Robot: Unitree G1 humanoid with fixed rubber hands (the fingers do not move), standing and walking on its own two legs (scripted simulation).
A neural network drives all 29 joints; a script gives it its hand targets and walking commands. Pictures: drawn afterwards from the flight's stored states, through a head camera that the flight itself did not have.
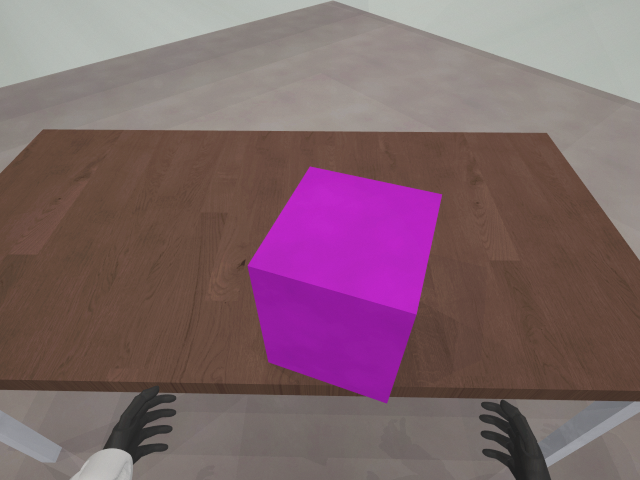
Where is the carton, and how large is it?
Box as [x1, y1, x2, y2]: [248, 167, 441, 402]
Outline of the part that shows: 309,167 248,264 248,270 268,361 386,402 416,314 441,194 319,168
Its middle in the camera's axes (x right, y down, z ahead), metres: +0.05 +0.07 +0.59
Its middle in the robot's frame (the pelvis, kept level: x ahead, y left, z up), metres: +0.39 -0.02 +0.00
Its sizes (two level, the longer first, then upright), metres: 0.210 0.200 0.250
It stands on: a table, 0.65 m high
